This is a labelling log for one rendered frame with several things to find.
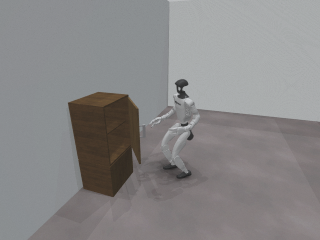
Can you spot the robot right forearm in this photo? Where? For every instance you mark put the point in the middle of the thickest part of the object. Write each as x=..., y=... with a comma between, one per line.
x=168, y=115

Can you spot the robot right shin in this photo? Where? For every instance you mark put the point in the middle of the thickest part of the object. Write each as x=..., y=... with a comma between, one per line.
x=167, y=154

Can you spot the robot left upper arm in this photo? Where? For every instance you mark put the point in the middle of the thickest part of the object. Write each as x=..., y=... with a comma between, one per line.
x=191, y=105

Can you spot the handle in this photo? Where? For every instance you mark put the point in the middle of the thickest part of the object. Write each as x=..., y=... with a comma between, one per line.
x=143, y=131

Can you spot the robot right upper arm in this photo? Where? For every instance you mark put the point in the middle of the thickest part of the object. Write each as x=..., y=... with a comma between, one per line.
x=174, y=108

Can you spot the cupboard door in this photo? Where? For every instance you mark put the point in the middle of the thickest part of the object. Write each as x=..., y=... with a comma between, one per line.
x=134, y=128

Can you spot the robot right hand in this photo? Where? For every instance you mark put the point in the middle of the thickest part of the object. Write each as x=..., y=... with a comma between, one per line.
x=158, y=121

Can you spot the robot left thigh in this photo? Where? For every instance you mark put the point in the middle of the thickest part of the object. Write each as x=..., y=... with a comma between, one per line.
x=180, y=143

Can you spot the robot left hand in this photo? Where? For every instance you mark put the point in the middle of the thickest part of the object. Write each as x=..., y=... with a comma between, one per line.
x=180, y=130

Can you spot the robot left forearm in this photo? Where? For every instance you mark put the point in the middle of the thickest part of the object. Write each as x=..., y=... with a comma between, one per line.
x=191, y=124

